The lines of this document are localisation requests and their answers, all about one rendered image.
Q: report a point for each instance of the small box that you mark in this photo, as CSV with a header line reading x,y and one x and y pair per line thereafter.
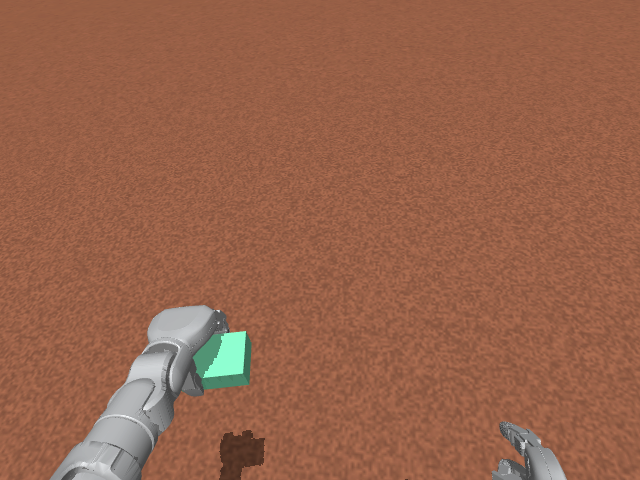
x,y
224,361

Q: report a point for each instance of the right robot hand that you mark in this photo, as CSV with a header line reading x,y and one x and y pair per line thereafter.
x,y
540,462

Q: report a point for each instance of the left robot hand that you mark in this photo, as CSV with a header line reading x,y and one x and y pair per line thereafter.
x,y
194,326

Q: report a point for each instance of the left robot arm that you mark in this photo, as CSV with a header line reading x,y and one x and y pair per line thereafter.
x,y
126,433

